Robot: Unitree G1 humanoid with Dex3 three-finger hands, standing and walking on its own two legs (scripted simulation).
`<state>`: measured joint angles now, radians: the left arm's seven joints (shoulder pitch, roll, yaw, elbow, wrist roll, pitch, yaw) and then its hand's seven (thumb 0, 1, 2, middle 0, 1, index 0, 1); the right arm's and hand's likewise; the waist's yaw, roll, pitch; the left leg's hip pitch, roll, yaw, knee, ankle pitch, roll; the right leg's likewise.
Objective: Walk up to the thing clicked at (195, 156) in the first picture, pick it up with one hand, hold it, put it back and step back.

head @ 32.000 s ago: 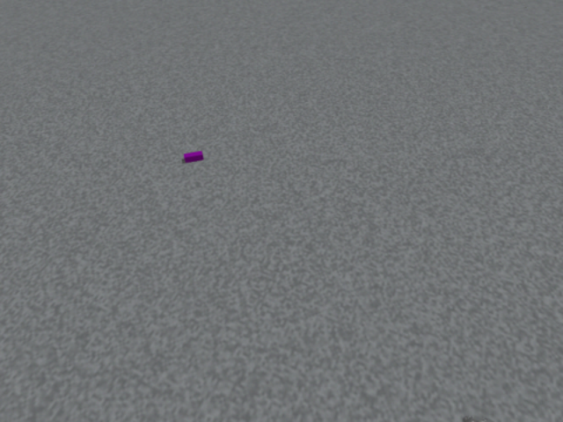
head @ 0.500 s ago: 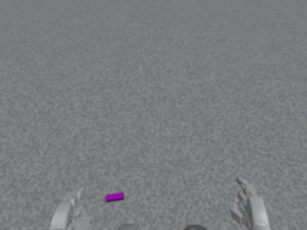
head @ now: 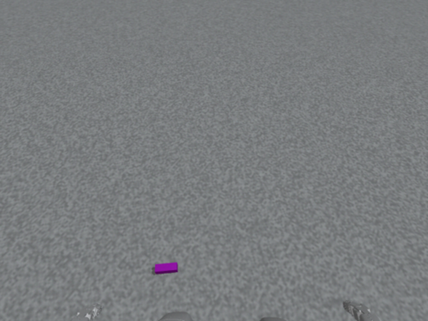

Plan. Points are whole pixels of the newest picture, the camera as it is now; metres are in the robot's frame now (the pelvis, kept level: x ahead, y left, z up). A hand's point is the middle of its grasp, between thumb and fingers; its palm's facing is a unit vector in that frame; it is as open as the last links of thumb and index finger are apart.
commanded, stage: stand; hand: left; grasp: from above
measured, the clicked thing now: (166, 268) +0.40 +0.23 -0.73
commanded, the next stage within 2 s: none
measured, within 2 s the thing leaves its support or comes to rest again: neither
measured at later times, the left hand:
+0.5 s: hand out of the picture +0.02 +0.24 -0.14, palm faces +0.02 -0.95 -0.32, open 7.3 cm
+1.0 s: hand out of the picture +0.02 +0.19 -0.15, palm faces +0.00 -0.97 -0.25, open 7.3 cm
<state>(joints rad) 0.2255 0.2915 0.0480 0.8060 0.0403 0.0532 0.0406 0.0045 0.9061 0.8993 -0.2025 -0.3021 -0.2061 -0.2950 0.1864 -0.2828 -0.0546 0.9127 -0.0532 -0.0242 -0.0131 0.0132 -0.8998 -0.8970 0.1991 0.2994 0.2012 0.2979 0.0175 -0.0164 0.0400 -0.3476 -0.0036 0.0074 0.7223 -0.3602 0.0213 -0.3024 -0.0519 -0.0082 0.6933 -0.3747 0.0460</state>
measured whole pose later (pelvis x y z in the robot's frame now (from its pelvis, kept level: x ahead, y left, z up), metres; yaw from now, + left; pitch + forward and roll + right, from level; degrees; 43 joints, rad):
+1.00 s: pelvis -0.01 -0.01 +0.03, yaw -1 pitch -4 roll +0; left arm 0.20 0.21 0.01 1.15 0.02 0.02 0.03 0.00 0.91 0.90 -0.20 -0.30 -0.21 -0.30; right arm 0.18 -0.24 -0.01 1.16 -0.02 0.01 -0.01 0.01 -0.90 -0.90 0.20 0.30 0.20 0.30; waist 0.00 0.01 0.06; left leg -0.13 0.01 0.02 0.38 -0.18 0.00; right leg -0.10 -0.03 0.00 0.37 -0.19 0.03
